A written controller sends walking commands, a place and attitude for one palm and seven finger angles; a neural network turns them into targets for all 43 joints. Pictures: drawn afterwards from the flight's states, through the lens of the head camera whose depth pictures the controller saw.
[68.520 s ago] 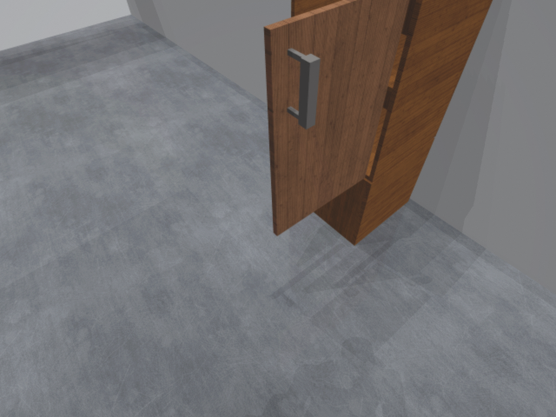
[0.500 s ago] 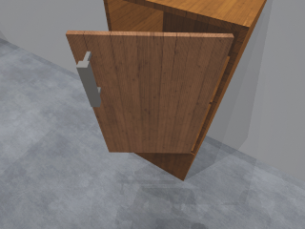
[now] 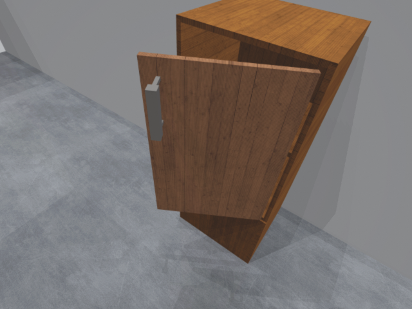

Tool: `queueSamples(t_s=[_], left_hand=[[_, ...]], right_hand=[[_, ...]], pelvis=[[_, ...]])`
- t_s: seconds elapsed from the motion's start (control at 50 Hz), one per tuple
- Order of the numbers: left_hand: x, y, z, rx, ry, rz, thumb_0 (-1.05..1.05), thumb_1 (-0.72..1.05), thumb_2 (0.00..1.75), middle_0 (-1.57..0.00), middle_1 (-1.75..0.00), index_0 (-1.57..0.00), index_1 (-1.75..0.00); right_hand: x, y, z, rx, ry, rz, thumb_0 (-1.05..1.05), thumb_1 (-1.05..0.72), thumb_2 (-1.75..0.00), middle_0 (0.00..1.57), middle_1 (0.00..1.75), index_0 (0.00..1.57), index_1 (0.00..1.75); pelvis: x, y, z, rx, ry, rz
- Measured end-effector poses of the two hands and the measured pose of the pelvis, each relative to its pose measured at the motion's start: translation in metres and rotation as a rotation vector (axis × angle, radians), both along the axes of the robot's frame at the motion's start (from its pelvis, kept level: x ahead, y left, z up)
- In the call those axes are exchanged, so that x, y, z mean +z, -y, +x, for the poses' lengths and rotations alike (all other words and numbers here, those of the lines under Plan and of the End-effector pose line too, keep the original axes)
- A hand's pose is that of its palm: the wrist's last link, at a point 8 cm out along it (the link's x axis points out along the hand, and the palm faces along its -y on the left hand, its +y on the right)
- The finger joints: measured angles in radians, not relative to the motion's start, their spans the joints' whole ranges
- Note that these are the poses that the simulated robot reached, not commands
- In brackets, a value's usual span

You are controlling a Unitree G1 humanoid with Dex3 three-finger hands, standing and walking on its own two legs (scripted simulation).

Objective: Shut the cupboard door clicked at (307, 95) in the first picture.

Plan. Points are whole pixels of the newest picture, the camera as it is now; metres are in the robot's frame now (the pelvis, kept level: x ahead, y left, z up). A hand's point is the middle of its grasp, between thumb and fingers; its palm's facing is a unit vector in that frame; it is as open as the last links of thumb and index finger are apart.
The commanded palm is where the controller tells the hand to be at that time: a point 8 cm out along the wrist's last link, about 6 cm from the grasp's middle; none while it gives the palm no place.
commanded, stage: shuffle to correct the standing spot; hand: left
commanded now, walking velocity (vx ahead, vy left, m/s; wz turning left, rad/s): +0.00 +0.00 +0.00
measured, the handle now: (157, 108) +0.51 +0.16 +0.14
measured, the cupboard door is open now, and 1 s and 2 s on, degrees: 31 31 31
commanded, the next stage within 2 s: come to a stop and stand still in 0.78 s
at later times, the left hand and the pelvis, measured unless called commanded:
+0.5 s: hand out of the picture -0.07 +0.16 -0.18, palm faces +0.08 -0.99 -0.14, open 7.4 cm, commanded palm none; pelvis +0.00 +0.00 +0.00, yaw +0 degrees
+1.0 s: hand out of the picture +0.15 +0.17 -0.17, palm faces -0.06 -0.98 -0.18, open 7.3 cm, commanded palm none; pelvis +0.06 -0.01 +0.01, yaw -3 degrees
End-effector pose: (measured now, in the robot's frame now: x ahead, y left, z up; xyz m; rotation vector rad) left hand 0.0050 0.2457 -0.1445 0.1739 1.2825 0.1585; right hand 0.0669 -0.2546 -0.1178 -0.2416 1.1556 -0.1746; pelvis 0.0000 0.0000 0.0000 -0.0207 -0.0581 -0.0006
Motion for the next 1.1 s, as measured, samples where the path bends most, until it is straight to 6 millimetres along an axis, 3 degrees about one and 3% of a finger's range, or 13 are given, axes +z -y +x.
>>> queueSamples(t_s=[0.16, 0.28, 0.38, 0.48, 0.58, 0.68, 0.8, 0.9, 1.02, 1.1], left_hand=[[-0.002, -0.016, -0.037, 0.021, -0.094, 0.003, 0.01, 0.91, 0.90, -0.20, -0.30, -0.20, -0.30], [-0.005, -0.005, -0.058, 0.027, -0.164, -0.039, 0.01, 0.91, 0.90, -0.20, -0.30, -0.20, -0.30], [-0.004, 0.013, -0.073, 0.045, -0.207, -0.066, 0.01, 0.91, 0.90, -0.20, -0.30, -0.20, -0.30], [-0.005, 0.033, -0.084, 0.093, -0.216, -0.083, 0.01, 0.91, 0.90, -0.20, -0.30, -0.20, -0.30], [-0.014, 0.042, -0.079, 0.102, -0.236, -0.133, 0.01, 0.91, 0.90, -0.20, -0.30, -0.20, -0.30], [-0.028, 0.037, -0.047, 0.051, -0.227, -0.167, 0.01, 0.91, 0.90, -0.20, -0.30, -0.20, -0.30], [-0.013, 0.021, 0.030, -0.015, -0.099, -0.129, 0.01, 0.92, 0.90, -0.20, -0.30, -0.20, -0.30], [0.000, 0.008, 0.084, -0.043, -0.026, -0.073, 0.02, 0.94, 0.90, -0.20, -0.30, -0.20, -0.30], [0.009, 0.029, 0.146, -0.098, 0.049, -0.034, 0.02, 0.93, 0.90, -0.19, -0.30, -0.19, -0.30], [0.002, 0.055, 0.174, -0.108, 0.129, -0.016, 0.01, 0.92, 0.90, -0.19, -0.30, -0.19, -0.30]], right_hand=[[-0.007, -0.020, -0.036, -0.025, -0.090, 0.013, 0.01, -0.91, -0.90, 0.20, 0.30, 0.20, 0.30], [-0.016, -0.039, -0.068, -0.073, -0.169, 0.055, 0.01, -0.90, -0.90, 0.20, 0.30, 0.20, 0.30], [-0.023, -0.041, -0.088, -0.116, -0.212, 0.078, 0.01, -0.90, -0.90, 0.20, 0.30, 0.21, 0.30], [-0.022, -0.035, -0.090, -0.125, -0.242, 0.079, 0.01, -0.90, -0.90, 0.20, 0.30, 0.21, 0.30], [-0.017, -0.036, -0.071, -0.124, -0.196, 0.052, 0.01, -0.91, -0.90, 0.20, 0.30, 0.20, 0.30], [-0.018, -0.049, -0.060, -0.140, -0.149, 0.034, 0.00, -0.91, -0.90, 0.20, 0.30, 0.20, 0.30], [-0.005, -0.062, -0.075, -0.180, -0.203, 0.057, 0.00, -0.91, -0.90, 0.20, 0.30, 0.20, 0.30], [-0.001, -0.061, -0.088, -0.224, -0.271, 0.075, 0.00, -0.90, -0.90, 0.20, 0.30, 0.21, 0.30], [-0.006, -0.043, -0.098, -0.269, -0.354, 0.102, 0.00, -0.90, -0.90, 0.20, 0.30, 0.21, 0.30], [-0.027, -0.022, -0.095, -0.279, -0.396, 0.131, 0.00, -0.90, -0.90, 0.20, 0.30, 0.21, 0.30]], pelvis=[[0.001, -0.015, -0.007, 0.002, -0.008, -0.002], [0.001, -0.019, -0.008, -0.009, -0.020, 0.002], [-0.001, -0.012, -0.008, -0.016, -0.018, 0.001], [-0.001, -0.004, -0.003, -0.010, -0.032, 0.001], [-0.004, -0.010, 0.007, 0.001, -0.042, -0.017], [-0.010, -0.018, 0.018, -0.026, -0.040, -0.008], [0.005, -0.016, 0.032, -0.036, -0.052, -0.014], [0.011, -0.006, 0.046, -0.045, -0.062, -0.020], [0.008, 0.015, 0.061, -0.047, -0.063, -0.012], [-0.009, 0.035, 0.074, -0.045, -0.061, 0.024]])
